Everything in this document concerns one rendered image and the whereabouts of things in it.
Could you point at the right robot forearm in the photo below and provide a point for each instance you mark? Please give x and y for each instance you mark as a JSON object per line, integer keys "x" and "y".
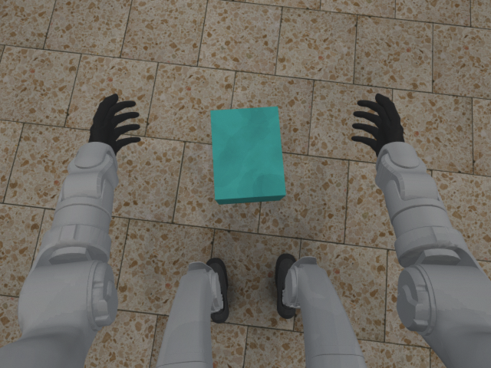
{"x": 422, "y": 227}

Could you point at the robot right thigh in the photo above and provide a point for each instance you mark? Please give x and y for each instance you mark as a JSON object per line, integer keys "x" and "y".
{"x": 330, "y": 341}

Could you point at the left robot shin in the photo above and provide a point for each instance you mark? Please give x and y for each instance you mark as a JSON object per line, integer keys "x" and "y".
{"x": 200, "y": 265}

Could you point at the right robot hand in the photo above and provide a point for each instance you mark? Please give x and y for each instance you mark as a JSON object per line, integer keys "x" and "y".
{"x": 388, "y": 128}

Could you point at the left robot upper arm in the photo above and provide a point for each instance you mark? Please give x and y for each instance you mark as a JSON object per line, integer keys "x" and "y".
{"x": 62, "y": 309}

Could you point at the left robot forearm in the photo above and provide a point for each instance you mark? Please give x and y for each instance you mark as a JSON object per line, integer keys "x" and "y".
{"x": 82, "y": 217}

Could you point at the right robot upper arm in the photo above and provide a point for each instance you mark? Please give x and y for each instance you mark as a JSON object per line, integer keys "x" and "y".
{"x": 450, "y": 307}

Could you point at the left robot hand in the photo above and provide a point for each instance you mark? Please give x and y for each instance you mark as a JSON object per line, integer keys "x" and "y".
{"x": 104, "y": 123}

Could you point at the carton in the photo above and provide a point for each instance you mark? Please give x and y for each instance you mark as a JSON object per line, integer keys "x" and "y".
{"x": 247, "y": 155}

